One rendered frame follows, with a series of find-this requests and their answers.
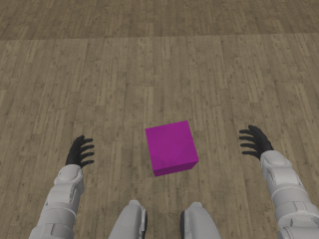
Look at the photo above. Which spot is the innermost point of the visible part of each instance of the robot right forearm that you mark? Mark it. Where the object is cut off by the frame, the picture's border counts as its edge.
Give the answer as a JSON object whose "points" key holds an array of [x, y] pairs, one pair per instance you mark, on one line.
{"points": [[293, 207]]}

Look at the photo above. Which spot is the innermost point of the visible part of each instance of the left robot hand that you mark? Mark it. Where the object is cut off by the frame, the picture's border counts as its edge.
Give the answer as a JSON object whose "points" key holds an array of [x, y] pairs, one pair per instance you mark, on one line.
{"points": [[75, 156]]}

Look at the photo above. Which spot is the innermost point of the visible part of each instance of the robot left forearm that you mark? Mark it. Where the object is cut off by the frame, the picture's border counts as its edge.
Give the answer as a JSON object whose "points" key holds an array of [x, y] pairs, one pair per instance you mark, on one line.
{"points": [[60, 210]]}

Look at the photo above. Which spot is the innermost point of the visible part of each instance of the right robot thigh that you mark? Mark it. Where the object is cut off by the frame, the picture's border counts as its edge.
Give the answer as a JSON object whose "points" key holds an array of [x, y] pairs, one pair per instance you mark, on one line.
{"points": [[199, 223]]}

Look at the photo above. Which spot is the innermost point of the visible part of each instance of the carton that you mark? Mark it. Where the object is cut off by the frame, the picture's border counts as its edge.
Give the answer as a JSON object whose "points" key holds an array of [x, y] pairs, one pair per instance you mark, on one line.
{"points": [[171, 148]]}

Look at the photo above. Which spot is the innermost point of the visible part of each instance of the robot right shin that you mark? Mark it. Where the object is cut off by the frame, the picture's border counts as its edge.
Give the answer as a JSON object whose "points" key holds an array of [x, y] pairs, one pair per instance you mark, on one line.
{"points": [[194, 204]]}

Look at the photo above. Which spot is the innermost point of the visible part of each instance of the robot right upper arm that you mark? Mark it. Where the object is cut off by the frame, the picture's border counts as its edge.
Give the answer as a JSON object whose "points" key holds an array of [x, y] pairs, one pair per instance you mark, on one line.
{"points": [[291, 232]]}

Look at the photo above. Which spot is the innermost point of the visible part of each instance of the right robot hand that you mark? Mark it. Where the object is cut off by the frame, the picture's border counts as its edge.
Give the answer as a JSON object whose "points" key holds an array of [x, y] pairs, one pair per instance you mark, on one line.
{"points": [[261, 143]]}

